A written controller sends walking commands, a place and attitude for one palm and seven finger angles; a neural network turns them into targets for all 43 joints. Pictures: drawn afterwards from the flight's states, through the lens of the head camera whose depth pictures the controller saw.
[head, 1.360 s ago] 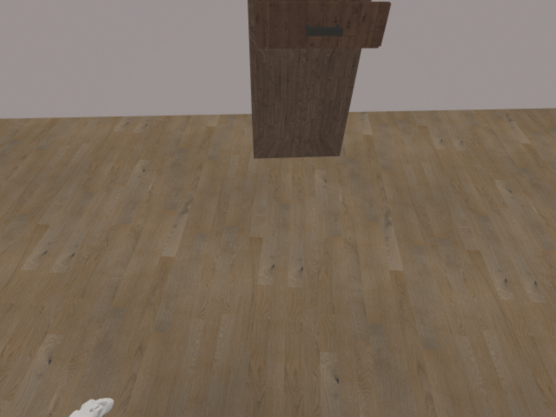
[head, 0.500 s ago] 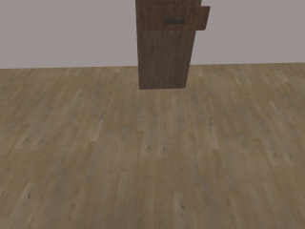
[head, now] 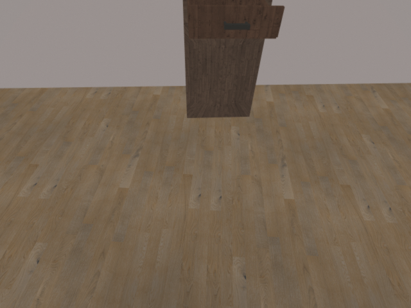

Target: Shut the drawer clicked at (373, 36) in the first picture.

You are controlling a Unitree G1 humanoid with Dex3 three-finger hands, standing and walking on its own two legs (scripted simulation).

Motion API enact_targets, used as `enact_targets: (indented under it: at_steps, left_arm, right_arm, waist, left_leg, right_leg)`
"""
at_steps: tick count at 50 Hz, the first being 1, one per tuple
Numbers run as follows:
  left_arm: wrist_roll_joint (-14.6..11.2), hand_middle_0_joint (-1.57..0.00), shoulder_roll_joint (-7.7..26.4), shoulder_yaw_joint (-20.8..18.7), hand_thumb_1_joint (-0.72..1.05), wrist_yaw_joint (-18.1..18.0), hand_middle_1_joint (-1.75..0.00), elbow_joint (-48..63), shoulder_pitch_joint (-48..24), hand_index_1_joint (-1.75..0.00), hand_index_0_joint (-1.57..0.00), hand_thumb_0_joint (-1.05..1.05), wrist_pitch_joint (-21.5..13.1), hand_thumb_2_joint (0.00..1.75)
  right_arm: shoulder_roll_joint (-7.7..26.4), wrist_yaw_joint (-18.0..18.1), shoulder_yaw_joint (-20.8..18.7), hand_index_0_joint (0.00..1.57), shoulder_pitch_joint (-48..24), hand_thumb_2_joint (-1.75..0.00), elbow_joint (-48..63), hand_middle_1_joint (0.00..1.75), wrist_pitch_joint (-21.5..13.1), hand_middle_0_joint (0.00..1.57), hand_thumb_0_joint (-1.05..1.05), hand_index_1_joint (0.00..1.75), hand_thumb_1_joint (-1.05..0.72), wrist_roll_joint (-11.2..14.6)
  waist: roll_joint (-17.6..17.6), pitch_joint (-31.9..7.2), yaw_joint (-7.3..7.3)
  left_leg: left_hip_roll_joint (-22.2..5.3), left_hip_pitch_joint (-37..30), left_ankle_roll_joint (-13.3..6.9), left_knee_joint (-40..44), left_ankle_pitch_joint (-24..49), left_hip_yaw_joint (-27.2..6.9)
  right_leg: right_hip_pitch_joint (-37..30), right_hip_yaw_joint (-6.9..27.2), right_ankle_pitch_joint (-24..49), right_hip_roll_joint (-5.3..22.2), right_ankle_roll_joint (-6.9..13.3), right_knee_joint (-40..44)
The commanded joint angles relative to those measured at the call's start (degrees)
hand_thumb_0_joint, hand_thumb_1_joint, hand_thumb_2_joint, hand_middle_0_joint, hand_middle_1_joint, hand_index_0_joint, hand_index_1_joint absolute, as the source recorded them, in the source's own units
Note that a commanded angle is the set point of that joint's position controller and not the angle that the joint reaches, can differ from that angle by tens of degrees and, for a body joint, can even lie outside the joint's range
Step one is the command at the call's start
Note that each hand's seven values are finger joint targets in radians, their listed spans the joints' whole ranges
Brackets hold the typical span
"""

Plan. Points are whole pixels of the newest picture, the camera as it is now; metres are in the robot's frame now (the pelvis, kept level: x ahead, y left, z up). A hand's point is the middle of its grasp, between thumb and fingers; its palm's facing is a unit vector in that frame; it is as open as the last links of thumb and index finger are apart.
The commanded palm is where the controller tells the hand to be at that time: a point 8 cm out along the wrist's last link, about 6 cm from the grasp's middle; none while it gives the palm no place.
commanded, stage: look at it before walking up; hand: left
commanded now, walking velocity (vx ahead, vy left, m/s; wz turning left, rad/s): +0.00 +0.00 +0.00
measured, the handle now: (236, 24) +1.31 -0.06 +0.04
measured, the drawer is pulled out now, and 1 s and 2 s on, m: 0.28 0.28 0.28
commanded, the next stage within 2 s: walk to a spot facing it in 0.08 s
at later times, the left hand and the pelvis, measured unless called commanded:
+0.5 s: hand out of the picture +0.06 +0.20 -0.18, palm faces -0.12 -0.97 -0.21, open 7.4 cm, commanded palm none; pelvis +0.05 -0.01 -0.01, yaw -8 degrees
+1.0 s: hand (162, 274) +0.24 +0.12 -0.18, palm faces -0.21 -0.96 -0.16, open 7.4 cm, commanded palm none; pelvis +0.22 -0.05 -0.01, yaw -18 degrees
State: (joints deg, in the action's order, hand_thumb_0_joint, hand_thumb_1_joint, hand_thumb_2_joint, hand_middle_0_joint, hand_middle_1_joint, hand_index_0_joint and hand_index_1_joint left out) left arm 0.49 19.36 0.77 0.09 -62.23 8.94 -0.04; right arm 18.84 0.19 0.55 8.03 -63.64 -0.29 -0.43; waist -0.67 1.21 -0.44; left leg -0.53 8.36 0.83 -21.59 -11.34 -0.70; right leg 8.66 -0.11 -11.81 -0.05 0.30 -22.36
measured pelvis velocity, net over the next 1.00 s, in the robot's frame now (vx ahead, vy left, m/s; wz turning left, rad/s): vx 0.22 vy -0.05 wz -0.31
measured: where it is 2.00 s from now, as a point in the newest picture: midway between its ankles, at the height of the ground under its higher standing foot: (247, 231)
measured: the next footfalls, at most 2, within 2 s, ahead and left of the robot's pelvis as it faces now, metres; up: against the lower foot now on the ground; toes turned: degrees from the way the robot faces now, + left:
right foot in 0.60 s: +0.13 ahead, -0.14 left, +0.00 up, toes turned -16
left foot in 1.08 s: +0.44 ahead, +0.02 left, +0.00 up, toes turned -12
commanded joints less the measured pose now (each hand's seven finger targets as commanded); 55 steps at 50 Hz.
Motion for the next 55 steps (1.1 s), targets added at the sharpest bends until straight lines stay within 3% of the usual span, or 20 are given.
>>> enact_targets:
  at_steps: [1, 9, 11, 16, 18, 20, 22, 27, 29, 30, 31, 33, 36, 40, 49, 50, 52, 53, 54, 55]
  left_arm:
    - [0.1, -0.2, 11.6, -2.6, 0.9, -0.6, -0.3, 3.4, -2.6, -0.3, -0.2, 0.0, -1.5, 0.9]
    - [0.2, -0.2, 11.7, -2.6, 0.9, -0.6, -0.3, 3.4, -2.6, -0.3, -0.2, 0.0, -1.4, 0.9]
    - [0.1, -0.2, 5.4, -1.3, 0.9, -0.7, -0.3, 2.0, 0.9, -0.3, -0.2, 0.0, -0.2, 0.9]
    - [0.8, -0.2, 5.8, -2.9, 0.9, 0.7, -0.3, 4.6, 3.9, -0.3, -0.2, 0.0, 1.2, 0.9]
    - [0.8, -0.2, 4.9, -3.4, 0.9, 1.1, -0.3, 6.1, 4.4, -0.3, -0.2, 0.0, 1.0, 0.9]
    - [0.7, -0.2, 1.8, -3.6, 0.9, 1.6, -0.3, 8.1, 2.9, -0.3, -0.2, 0.0, 0.3, 0.9]
    - [0.8, -0.2, 1.3, -3.9, 0.9, 2.0, -0.3, 11.0, -2.2, -0.3, -0.2, 0.0, -0.2, 0.9]
    - [0.5, -0.2, -2.8, -4.4, 0.9, 3.1, -0.3, 9.5, 5.2, -0.3, -0.2, 0.0, -0.8, 0.9]
    - [0.9, -0.2, -0.4, -5.5, 0.9, 2.6, -0.3, 4.6, 19.6, -0.3, -0.2, 0.0, -1.2, 0.9]
    - [1.5, -0.2, 6.4, -7.1, 0.9, 1.4, -0.3, 3.1, 26.3, -0.3, -0.2, 0.0, -2.3, 0.9]
    - [0.3, -0.2, 8.9, -7.3, 0.9, 0.5, -0.3, 3.4, 27.5, -0.3, -0.2, 0.0, -2.6, 0.9]
    - [0.2, -0.2, 5.8, -6.9, 0.9, -0.2, -0.3, 5.4, 20.4, -0.3, -0.2, 0.0, -2.6, 0.9]
    - [0.8, -0.2, 1.1, -5.3, 0.9, -0.3, -0.3, 7.1, 13.0, -0.3, -0.2, 0.0, -3.2, 0.9]
    - [0.9, -0.2, 0.2, -5.2, 0.9, -0.3, -0.3, 5.6, 14.3, -0.3, -0.2, 0.0, -4.2, 0.9]
    - [1.1, -0.2, 0.0, -5.2, 0.9, -1.0, -0.3, 3.8, 16.7, -0.3, -0.2, 0.0, -4.2, 0.9]
    - [1.1, -0.2, 0.3, -5.4, 0.9, -1.0, -0.3, 3.9, 16.4, -0.3, -0.2, 0.0, -4.1, 0.9]
    - [0.8, -0.2, 0.5, -5.7, 0.9, -1.0, -0.3, 3.9, 14.2, -0.3, -0.2, 0.0, -4.0, 0.9]
    - [0.3, -0.2, -1.0, -5.7, 0.9, -0.7, -0.3, 4.5, 14.3, -0.3, -0.2, 0.0, -4.0, 0.9]
    - [-0.4, -0.2, -4.6, -5.5, 0.9, 0.0, -0.3, 5.2, 18.0, -0.3, -0.2, 0.0, -3.7, 0.9]
    - [0.1, -0.2, -4.1, -5.2, 0.9, -0.1, -0.3, 6.3, 15.7, -0.3, -0.2, 0.0, -4.0, 0.9]
  right_arm:
    - [11.9, 0.6, -2.4, 0.2, -2.9, -0.9, 3.6, 0.3, -1.6, 0.2, 0.0, 0.3, -0.9, 0.0]
    - [11.9, 0.5, -2.3, 0.2, -3.1, -0.9, 3.6, 0.3, -1.6, 0.2, 0.0, 0.3, -0.9, 0.0]
    - [5.5, 0.4, -1.0, 0.2, 0.3, -0.9, 2.3, 0.3, -0.7, 0.2, 0.0, 0.3, -0.9, -0.5]
    - [6.4, 0.4, -2.4, 0.2, 3.5, -0.9, 4.1, 0.3, 0.0, 0.2, 0.0, 0.3, -0.9, -1.0]
    - [7.2, 0.5, -3.2, 0.2, 5.5, -0.9, 4.8, 0.3, -0.4, 0.2, 0.0, 0.3, -0.9, -0.9]
    - [9.4, 0.9, -4.4, 0.2, 9.3, -0.9, 4.7, 0.3, -1.4, 0.2, 0.0, 0.3, -0.9, -0.8]
    - [9.1, 1.1, -5.1, 0.2, 12.7, -0.9, 4.7, 0.3, -2.6, 0.2, 0.0, 0.3, -0.9, -0.6]
    - [6.2, 1.1, -5.1, 0.2, 6.8, -0.9, 5.9, 0.3, -3.2, 0.2, 0.0, 0.3, -0.9, -1.1]
    - [4.8, 0.7, -4.9, 0.2, 4.9, -0.9, 6.5, 0.3, -3.1, 0.2, 0.0, 0.3, -0.9, -0.6]
    - [0.2, 0.0, -3.9, 0.2, 5.3, -0.9, 8.4, 0.3, -3.1, 0.2, 0.0, 0.3, -0.9, 0.0]
    - [-0.5, -0.2, -3.6, 0.2, 2.3, -0.9, 11.3, 0.3, -3.5, 0.2, 0.0, 0.3, -0.9, -0.2]
    - [-0.1, -0.5, -4.2, 0.2, -1.0, -0.9, 10.9, 0.3, -3.4, 0.2, 0.0, 0.3, -0.9, -0.3]
    - [-1.6, -0.7, -4.4, 0.2, 2.6, -0.9, 8.9, 0.3, -2.3, 0.2, 0.0, 0.3, -0.9, -1.2]
    - [-3.5, -1.0, -4.4, 0.2, 4.2, -0.9, 9.0, 0.3, -1.6, 0.2, 0.0, 0.3, -0.9, -1.1]
    - [-5.2, -1.8, -3.8, 0.2, -5.4, -0.9, 14.1, 0.3, -3.1, 0.2, 0.0, 0.3, -0.9, -0.6]
    - [-4.9, -1.7, -3.9, 0.2, -4.4, -0.9, 13.9, 0.3, -3.4, 0.2, 0.0, 0.3, -0.9, -0.5]
    - [-2.6, -0.7, -4.6, 0.2, 6.3, -0.9, 10.6, 0.3, -4.0, 0.2, 0.0, 0.3, -0.9, -0.8]
    - [1.5, 0.1, -5.5, 0.2, 15.7, -0.9, 8.0, 0.3, -4.3, 0.2, 0.0, 0.3, -0.9, -1.2]
    - [8.7, 0.6, -7.3, 0.2, 22.9, -0.9, 6.4, 0.3, -4.6, 0.2, 0.0, 0.3, -0.9, -1.9]
    - [8.5, 0.7, -6.8, 0.2, 23.6, -0.9, 6.1, 0.3, -3.8, 0.2, 0.0, 0.3, -0.9, -1.3]
  waist:
    - [0.9, -2.2, 0.25]
    - [0.6, -1.8, 0.23]
    - [0.4, -2.0, 0.31]
    - [-0.1, 5.5, 0.26]
    - [2.4, 6.5, 0.97]
    - [11.4, 6.6, 2.78]
    - [10.7, 5.9, 4.62]
    - [7.8, 2.4, -1.13]
    - [-0.6, -2.5, -7.77]
    - [-20.1, -3.9, -9.78]
    - [-21.6, -2.9, -9.04]
    - [-7.9, 2.5, -6.38]
    - [-1.6, 4.2, -1.11]
    - [-3.0, 2.7, 0.38]
    - [-6.0, 3.8, -2.16]
    - [-6.4, 3.6, -1.81]
    - [-3.4, -1.3, 3.32]
    - [2.3, -6.9, 6.86]
    - [20.0, -14.3, 7.5]
    - [19.0, -13.1, 7.18]
  left_leg:
    - [-6.0, -0.3, -2.2, 3.4, 6.3, -5.4]
    - [-6.0, -0.1, -2.2, 3.8, 6.1, -5.5]
    - [-5.7, -0.6, -1.2, 2.5, -0.5, -3.4]
    - [-6.0, 5.3, -2.2, 0.7, -21.9, -2.5]
    - [-8.5, 3.5, -3.9, 1.9, -25.6, -5.3]
    - [-17.0, -2.7, -8.3, 9.0, -26.1, -14.5]
    - [-22.9, -9.9, -12.7, 10.9, -13.5, -16.8]
    - [-18.0, -0.7, -7.0, 1.4, 2.5, 1.5]
    - [-12.0, 10.1, -3.1, -17.9, -1.1, 9.2]
    - [-5.2, 25.1, 0.1, -37.8, -16.1, 13.1]
    - [-2.6, 32.9, 0.1, -48.5, -22.5, 7.0]
    - [-7.6, 34.2, -0.5, -51.2, -12.8, 2.0]
    - [-8.8, 28.2, 0.9, -46.6, -5.4, 1.7]
    - [-8.0, 28.5, 2.3, -40.8, -0.6, 3.4]
    - [-5.3, 22.6, 1.0, -18.6, -0.6, 5.7]
    - [-4.4, 18.6, 0.5, -16.4, -1.0, 6.3]
    - [-2.1, 2.6, -0.4, -8.5, 1.8, 7.3]
    - [-6.6, -12.1, -1.8, -6.8, 2.5, 2.7]
    - [-24.2, -24.4, -6.7, -1.8, 2.8, -19.9]
    - [-28.9, -21.4, -9.2, 5.3, -0.2, -28.6]
  right_leg:
    - [0.1, 6.4, 5.2, 7.0, 1.5, 4.6]
    - [-0.1, 6.4, 4.7, 7.0, 1.4, 4.9]
    - [1.5, 7.0, -3.1, 6.2, 0.8, 4.7]
    - [10.5, 10.8, -21.9, 3.7, 2.9, 2.9]
    - [15.4, 9.4, -22.3, 1.6, 3.1, -2.3]
    - [22.8, 1.3, -14.5, -2.9, 1.5, -17.5]
    - [31.6, 0.9, -17.7, 1.6, 0.3, -29.1]
    - [12.7, -4.3, -10.6, 3.3, 0.4, -17.0]
    - [-7.7, -5.9, -1.8, 0.3, 1.4, -8.2]
    - [-15.4, 18.1, -13.7, 14.6, 6.5, 2.9]
    - [-13.7, 38.5, -14.1, 22.6, 11.0, 12.3]
    - [-6.1, 32.2, -19.5, 20.7, 12.6, 12.5]
    - [4.2, 21.0, -11.2, 16.3, 11.0, 12.3]
    - [2.1, 12.9, 2.3, 12.6, 10.2, 11.1]
    - [-3.8, 11.0, 15.7, 12.0, 9.1, 6.8]
    - [-2.7, 11.1, 17.5, 11.9, 8.9, 5.4]
    - [0.7, 8.1, 23.5, 8.5, 6.8, -6.2]
    - [7.5, 5.8, 18.3, 5.5, 4.9, -18.5]
    - [20.7, -1.8, -11.4, -3.1, 1.6, -38.5]
    - [25.7, 2.1, -20.9, -2.8, 2.0, -49.5]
